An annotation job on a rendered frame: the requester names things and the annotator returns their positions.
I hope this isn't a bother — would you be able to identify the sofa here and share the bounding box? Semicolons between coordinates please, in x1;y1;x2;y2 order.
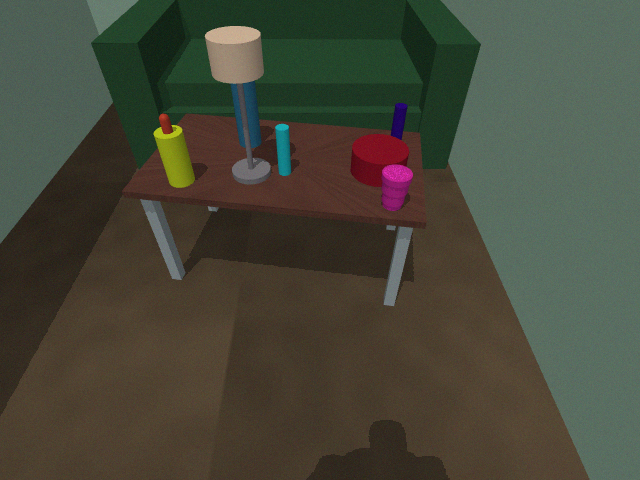
91;0;481;170

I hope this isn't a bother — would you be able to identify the coffee table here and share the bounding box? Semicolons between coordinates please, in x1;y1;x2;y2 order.
122;113;427;306

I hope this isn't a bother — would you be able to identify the desk lamp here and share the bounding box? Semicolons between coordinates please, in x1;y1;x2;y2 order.
205;26;271;185

